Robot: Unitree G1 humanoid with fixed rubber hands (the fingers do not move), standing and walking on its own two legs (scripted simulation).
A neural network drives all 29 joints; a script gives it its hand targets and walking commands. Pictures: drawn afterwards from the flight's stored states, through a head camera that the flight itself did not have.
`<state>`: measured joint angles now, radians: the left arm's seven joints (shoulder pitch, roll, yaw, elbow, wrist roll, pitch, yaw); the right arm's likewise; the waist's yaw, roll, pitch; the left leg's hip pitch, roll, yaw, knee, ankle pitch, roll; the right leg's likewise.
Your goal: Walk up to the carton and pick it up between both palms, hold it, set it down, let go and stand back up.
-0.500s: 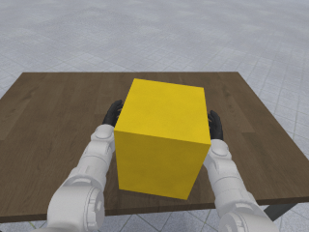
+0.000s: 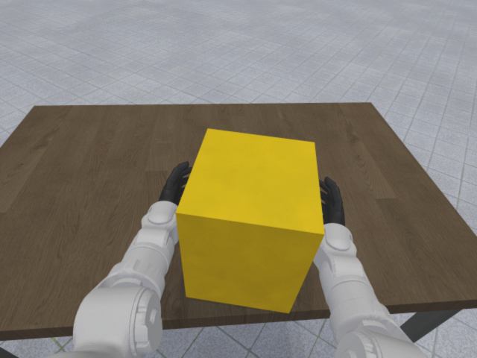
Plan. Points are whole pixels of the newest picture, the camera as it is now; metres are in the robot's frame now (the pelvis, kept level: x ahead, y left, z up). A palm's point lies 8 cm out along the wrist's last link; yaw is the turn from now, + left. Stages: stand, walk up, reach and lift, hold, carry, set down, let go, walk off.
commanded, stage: set down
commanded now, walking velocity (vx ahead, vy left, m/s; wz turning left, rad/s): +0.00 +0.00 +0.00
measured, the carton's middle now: (248, 221) +0.38 -0.02 +0.04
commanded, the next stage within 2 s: none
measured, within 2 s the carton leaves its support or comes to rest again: neither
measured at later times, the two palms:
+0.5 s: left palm (169, 199) +0.42 +0.12 +0.06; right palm (328, 223) +0.36 -0.17 +0.05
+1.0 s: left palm (150, 228) +0.37 +0.16 +0.04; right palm (346, 241) +0.32 -0.19 +0.05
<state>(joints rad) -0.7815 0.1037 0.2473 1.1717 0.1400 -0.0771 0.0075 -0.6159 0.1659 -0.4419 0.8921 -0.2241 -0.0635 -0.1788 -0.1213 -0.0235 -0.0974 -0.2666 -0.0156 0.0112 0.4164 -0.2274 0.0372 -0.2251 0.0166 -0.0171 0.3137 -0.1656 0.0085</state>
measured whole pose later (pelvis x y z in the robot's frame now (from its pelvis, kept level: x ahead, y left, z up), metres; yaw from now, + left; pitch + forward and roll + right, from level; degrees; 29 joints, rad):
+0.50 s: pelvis -0.01 +0.01 -0.01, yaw -1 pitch +11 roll -3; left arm -0.88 0.16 0.09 1.22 -0.07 -0.08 0.06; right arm -0.76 0.05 -0.33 1.10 -0.05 -0.13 -0.21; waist -0.12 0.00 -0.14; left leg -0.48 -0.01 0.03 0.54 -0.26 0.04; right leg -0.43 0.02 -0.01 0.42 -0.18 0.02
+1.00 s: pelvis -0.03 -0.01 -0.01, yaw -2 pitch +7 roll -2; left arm -0.64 0.24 0.05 0.91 -0.14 0.05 0.01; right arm -0.55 0.02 -0.14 0.77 0.11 -0.01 -0.27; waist -0.08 -0.03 -0.09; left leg -0.44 0.01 0.04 0.55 -0.24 0.03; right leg -0.41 0.04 0.00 0.46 -0.17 0.00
